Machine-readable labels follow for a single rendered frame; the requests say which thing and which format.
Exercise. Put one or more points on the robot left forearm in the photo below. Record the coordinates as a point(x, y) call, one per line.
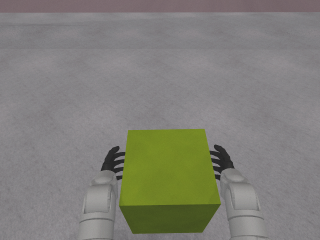
point(98, 209)

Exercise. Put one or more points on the robot right forearm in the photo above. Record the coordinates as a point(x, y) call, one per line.
point(243, 208)

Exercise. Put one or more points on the left robot hand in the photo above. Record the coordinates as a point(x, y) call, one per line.
point(109, 162)

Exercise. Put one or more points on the right robot hand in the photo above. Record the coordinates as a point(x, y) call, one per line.
point(224, 160)

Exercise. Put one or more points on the carton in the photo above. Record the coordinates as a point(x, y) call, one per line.
point(168, 181)

